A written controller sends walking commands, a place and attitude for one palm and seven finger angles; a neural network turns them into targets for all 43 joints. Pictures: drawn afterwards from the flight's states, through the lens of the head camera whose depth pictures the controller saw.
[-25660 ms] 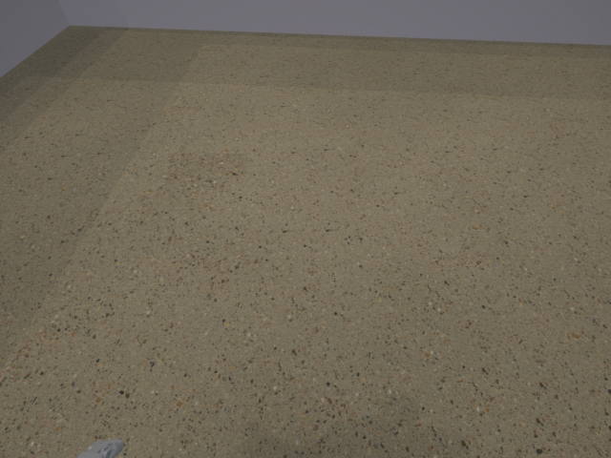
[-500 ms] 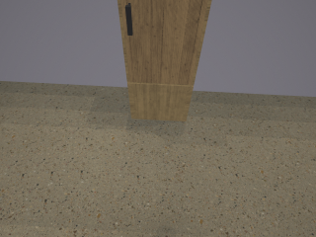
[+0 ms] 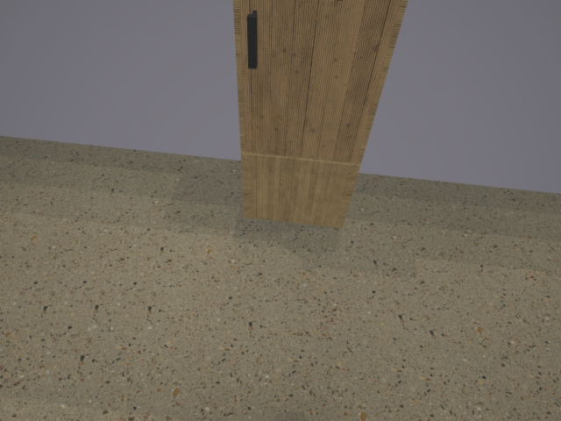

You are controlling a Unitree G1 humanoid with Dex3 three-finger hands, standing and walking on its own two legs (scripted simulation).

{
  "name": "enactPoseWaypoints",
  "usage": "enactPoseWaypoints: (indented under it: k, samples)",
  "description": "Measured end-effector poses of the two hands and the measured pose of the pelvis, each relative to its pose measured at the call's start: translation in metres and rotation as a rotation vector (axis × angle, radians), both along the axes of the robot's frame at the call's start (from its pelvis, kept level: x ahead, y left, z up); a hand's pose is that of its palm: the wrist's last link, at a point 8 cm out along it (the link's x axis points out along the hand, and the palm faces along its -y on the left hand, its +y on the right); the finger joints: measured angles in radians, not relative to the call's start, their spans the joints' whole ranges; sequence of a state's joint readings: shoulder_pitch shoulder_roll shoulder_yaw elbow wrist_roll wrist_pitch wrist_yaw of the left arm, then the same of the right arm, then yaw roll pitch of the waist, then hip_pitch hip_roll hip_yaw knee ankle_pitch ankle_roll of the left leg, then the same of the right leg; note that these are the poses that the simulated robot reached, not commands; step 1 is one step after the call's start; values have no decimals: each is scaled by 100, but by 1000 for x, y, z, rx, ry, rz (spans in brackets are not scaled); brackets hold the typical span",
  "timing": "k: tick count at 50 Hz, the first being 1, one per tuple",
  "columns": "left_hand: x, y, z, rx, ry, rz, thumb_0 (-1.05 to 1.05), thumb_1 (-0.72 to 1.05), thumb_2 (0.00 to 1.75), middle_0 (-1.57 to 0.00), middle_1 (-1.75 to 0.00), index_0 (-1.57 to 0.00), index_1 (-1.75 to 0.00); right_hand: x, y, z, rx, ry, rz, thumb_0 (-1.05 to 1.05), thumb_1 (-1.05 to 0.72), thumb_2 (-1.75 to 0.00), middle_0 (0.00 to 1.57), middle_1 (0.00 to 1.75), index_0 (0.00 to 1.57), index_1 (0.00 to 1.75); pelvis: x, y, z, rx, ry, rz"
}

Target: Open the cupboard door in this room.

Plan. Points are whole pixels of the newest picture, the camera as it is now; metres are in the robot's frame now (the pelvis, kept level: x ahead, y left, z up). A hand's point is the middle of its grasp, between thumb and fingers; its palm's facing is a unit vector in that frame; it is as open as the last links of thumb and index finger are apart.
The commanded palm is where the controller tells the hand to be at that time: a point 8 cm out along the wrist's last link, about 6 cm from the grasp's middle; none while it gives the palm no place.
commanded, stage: walk to a spot facing it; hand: left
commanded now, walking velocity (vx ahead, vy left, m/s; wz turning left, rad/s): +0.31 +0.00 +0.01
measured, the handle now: (253, 39) +1.06 +0.15 +0.08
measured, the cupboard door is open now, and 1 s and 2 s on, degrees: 0 0 0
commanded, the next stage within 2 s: take the last steps up to it in 0.16 s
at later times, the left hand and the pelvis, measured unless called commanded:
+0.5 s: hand (205, 338) +0.30 +0.16 -0.17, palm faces -0.04 -0.98 -0.21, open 7.3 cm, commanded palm none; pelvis +0.18 -0.02 -0.02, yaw -3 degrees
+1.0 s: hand (196, 356) +0.26 +0.17 -0.17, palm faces +0.13 -0.98 -0.15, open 7.3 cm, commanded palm none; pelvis +0.34 +0.01 +0.00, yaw +0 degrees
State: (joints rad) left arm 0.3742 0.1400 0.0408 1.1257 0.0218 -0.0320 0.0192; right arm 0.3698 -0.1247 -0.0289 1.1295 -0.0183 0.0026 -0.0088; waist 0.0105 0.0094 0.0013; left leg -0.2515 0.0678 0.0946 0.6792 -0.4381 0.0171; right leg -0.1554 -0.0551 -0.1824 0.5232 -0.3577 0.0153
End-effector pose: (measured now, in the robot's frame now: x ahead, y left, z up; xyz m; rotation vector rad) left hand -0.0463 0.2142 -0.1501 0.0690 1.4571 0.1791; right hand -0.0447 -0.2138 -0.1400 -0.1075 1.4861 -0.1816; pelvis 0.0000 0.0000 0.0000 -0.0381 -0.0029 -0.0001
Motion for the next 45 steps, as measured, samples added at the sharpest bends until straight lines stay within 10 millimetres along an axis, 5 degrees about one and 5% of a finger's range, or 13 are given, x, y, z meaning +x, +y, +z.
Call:
enactPoseWaypoints:
  k: [4, 7, 18, 22, 25, 29, 35, 40, 45]
  samples:
    - [1, 10, -9, -28, 72, 11, 0, 91, 89, -20, -30, -20, -30, 32, 8, 1, -29, -47, 4, 1, -91, -90, 19, 30, 19, 30, 23, 14, -6, 13, -1, -8]
    - [25, 18, -4, -33, 110, -33, 0, 91, 89, -20, -30, -20, -30, 44, 17, 6, -46, -79, -24, 1, -91, -90, 19, 29, 19, 30, 40, 22, -1, 10, -1, -23]
    - [230, 27, 13, 27, -181, -136, 1, 93, 89, -19, -30, -20, -30, 41, 48, 17, 41, 139, -108, 1, -91, -90, 20, 30, 20, 30, 110, 12, 8, 19, 2, -42]
    - [303, 9, 12, 41, -277, -186, 1, 93, 89, -19, -30, -20, -30, 61, 38, 4, 65, 193, -142, 1, -91, -90, 20, 30, 20, 30, 145, -2, -4, 27, -12, -51]
    - [335, -4, 5, 58, -336, -185, 0, 92, 89, -19, -30, -20, -30, 92, 19, -14, 73, 198, -142, 1, -91, -90, 20, 30, 20, 30, 175, -17, -18, 40, -27, -52]
    - [335, -16, 5, 53, -288, -149, 0, 92, 89, -19, -30, -20, -30, 169, -15, -20, 39, 73, -99, 1, -91, -90, 20, 30, 20, 30, 197, -26, -13, 29, -38, -38]
    - [315, -12, 18, 76, -163, -100, -1, 95, 89, -20, -30, -20, -30, 302, -49, -1, -12, -186, -3, 1, -92, -90, 19, 29, 19, 30, 231, -31, 4, 31, -18, -36]
    - [301, -11, 23, 52, -81, -53, 0, 93, 89, -20, -30, -20, -30, 383, -49, 15, -20, -299, 62, 1, -92, -90, 19, 29, 19, 30, 262, -26, 12, 30, -9, -31]
    - [294, -7, 21, 20, -6, 16, 0, 92, 89, -20, -30, -20, -30, 445, -29, 22, -12, -333, 132, 1, -92, -90, 19, 29, 19, 30, 296, -13, 14, 24, -6, -16]
